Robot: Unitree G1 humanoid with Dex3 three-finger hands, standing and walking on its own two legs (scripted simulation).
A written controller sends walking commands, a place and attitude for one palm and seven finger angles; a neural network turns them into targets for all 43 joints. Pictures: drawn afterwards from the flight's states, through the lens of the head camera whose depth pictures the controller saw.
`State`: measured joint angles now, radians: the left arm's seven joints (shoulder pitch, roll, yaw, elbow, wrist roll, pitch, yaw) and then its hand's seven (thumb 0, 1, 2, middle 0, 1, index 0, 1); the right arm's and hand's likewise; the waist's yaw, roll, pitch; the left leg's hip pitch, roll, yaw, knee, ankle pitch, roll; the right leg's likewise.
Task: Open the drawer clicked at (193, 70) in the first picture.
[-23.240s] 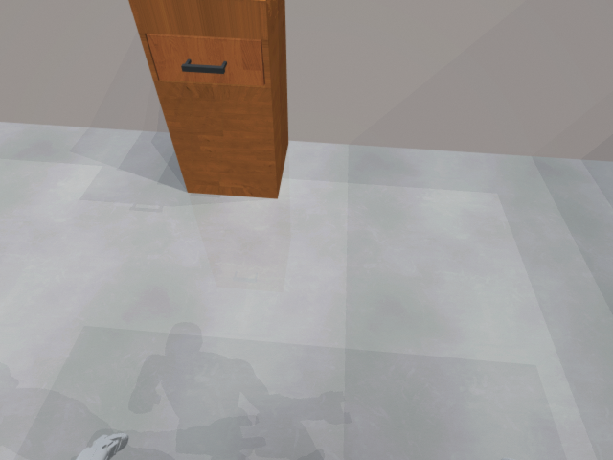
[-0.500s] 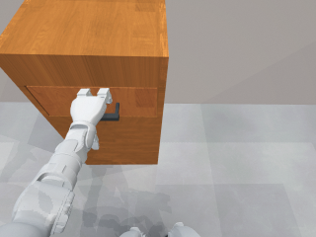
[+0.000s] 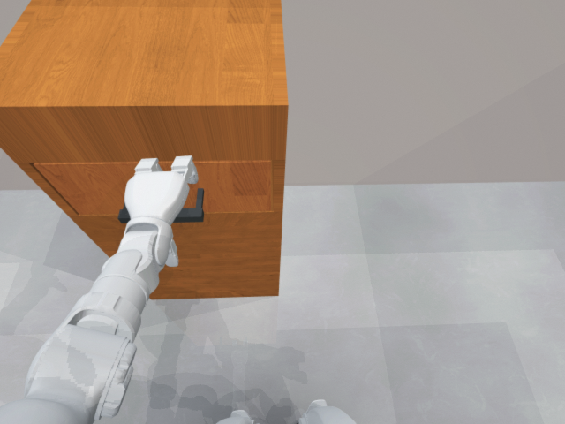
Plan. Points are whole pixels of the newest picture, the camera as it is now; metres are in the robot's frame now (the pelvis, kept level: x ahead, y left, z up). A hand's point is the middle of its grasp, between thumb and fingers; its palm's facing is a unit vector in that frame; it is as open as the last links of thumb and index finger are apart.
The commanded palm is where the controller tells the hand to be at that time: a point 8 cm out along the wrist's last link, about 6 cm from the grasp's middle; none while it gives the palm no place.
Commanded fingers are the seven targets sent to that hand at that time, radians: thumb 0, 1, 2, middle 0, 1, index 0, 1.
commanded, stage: re-aim the fingers above the handle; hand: left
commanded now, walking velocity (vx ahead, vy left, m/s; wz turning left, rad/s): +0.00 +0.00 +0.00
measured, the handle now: (163, 205) +0.49 +0.20 -0.07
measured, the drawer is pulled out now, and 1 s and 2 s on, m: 0.00 0.00 0.00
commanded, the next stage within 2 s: lower the fingers behind the handle in 1.32 s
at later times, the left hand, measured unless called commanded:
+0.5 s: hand (159, 235) +0.41 +0.18 -0.02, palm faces -0.01 -0.05 -1.00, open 13.9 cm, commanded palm +0.38 +0.19 +0.04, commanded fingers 0.00 -0.50 0.30 -0.30 -1.20 -0.30 -1.20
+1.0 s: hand (153, 226) +0.42 +0.19 -0.03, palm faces -0.03 +0.00 -1.00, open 13.9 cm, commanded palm +0.39 +0.19 +0.04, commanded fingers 0.00 -0.50 0.30 -0.30 -1.20 -0.30 -1.20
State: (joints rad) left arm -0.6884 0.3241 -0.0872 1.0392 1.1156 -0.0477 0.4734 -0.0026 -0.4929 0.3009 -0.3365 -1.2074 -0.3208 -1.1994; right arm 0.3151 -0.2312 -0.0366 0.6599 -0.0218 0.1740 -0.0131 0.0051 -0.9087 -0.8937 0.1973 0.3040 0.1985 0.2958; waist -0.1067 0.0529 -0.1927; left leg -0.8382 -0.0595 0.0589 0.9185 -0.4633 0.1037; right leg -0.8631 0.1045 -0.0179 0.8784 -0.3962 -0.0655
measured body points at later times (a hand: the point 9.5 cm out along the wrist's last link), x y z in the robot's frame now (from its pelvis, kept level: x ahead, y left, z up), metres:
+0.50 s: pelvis +0.00 -0.01 +0.00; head +0.08 -0.01 +0.45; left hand +0.40 +0.18 +0.03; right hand +0.08 -0.27 -0.13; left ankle -0.02 +0.05 -0.68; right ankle +0.00 -0.08 -0.68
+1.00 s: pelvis -0.01 -0.01 +0.00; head +0.09 -0.02 +0.44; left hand +0.42 +0.19 +0.03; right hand +0.05 -0.27 -0.14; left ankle -0.02 +0.05 -0.68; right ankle +0.00 -0.08 -0.68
